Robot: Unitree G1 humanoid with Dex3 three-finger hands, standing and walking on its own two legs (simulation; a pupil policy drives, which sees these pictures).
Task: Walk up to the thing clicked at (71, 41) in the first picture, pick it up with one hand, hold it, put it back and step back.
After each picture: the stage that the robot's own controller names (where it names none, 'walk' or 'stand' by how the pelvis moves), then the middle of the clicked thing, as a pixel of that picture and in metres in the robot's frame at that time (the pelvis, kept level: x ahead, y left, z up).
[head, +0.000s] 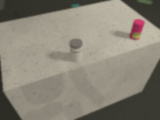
stand; (76, 50) +0.66 +0.04 -0.08
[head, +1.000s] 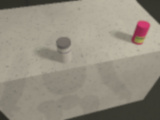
rise first; (64, 50) +0.58 +0.11 -0.05
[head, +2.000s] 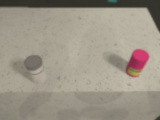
stand; (36, 70) +0.45 +0.21 -0.05
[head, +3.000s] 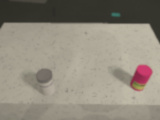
stand; (46, 82) +0.44 +0.18 -0.08
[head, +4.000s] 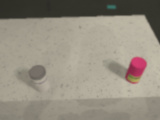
stand; (40, 79) +0.45 +0.20 -0.08
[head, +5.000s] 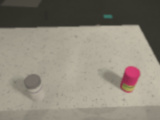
stand; (35, 88) +0.43 +0.22 -0.09
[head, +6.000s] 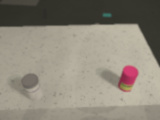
stand; (32, 87) +0.42 +0.23 -0.09
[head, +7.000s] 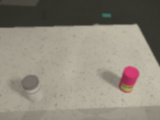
stand; (33, 89) +0.42 +0.23 -0.09
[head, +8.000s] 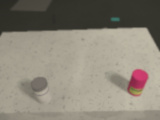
rise first; (41, 90) +0.41 +0.22 -0.08
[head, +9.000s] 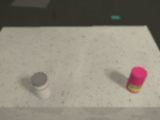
go down; (41, 85) +0.43 +0.22 -0.08
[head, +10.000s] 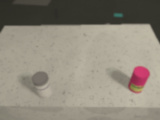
go down; (42, 85) +0.43 +0.21 -0.08
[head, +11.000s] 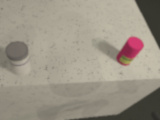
go down; (19, 59) +0.45 +0.19 -0.02
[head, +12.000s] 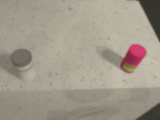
approach; (24, 65) +0.45 +0.20 -0.02
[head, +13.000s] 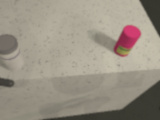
close in; (10, 53) +0.47 +0.21 +0.01
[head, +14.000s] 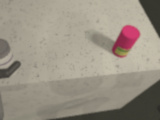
lift; (2, 59) +0.44 +0.22 +0.02
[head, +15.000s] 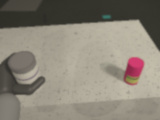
lift; (27, 73) +0.33 +0.17 +0.15
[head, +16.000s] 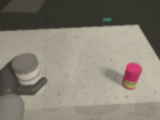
hold; (30, 75) +0.33 +0.17 +0.14
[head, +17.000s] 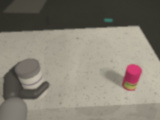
hold; (32, 79) +0.33 +0.17 +0.12
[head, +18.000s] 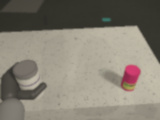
crouch; (30, 80) +0.34 +0.17 +0.11
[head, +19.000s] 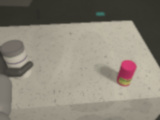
crouch; (17, 60) +0.41 +0.21 +0.12
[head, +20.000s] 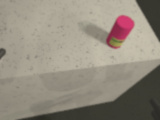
lower; out of the picture +0.48 +0.23 +0.03
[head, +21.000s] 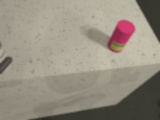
lower; out of the picture +0.46 +0.23 +0.02
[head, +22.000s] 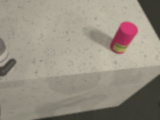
lower; out of the picture +0.45 +0.22 +0.02
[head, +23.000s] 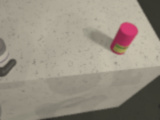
lower; out of the picture +0.45 +0.22 +0.02
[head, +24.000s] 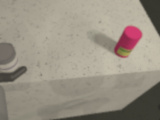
open; (7, 62) +0.43 +0.20 +0.02
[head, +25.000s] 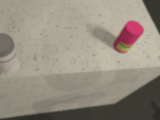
sink last; (4, 54) +0.44 +0.20 +0.02
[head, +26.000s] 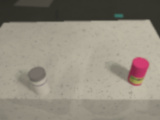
sink last; (39, 81) +0.43 +0.22 -0.03
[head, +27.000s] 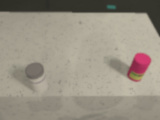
stand; (37, 78) +0.42 +0.20 -0.03
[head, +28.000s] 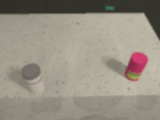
stand; (34, 79) +0.42 +0.21 -0.02
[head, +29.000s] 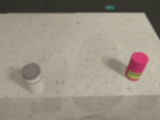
stand; (34, 79) +0.42 +0.21 -0.02
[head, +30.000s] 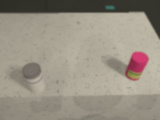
stand; (34, 78) +0.42 +0.21 -0.02
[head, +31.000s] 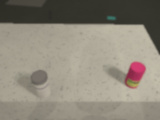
stand; (41, 84) +0.43 +0.20 -0.07
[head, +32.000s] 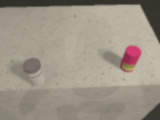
walk; (34, 72) +0.45 +0.21 -0.07
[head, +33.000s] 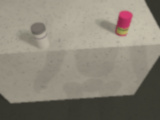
walk; (40, 36) +0.64 +0.22 -0.06
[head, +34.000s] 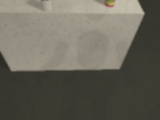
walk; (45, 0) +0.96 +0.22 -0.06
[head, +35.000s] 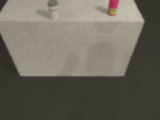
stand; (53, 10) +1.01 +0.21 -0.07
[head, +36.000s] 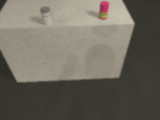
stand; (46, 16) +1.02 +0.25 -0.09
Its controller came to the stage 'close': yes
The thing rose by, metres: 0.21
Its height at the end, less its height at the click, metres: +0.00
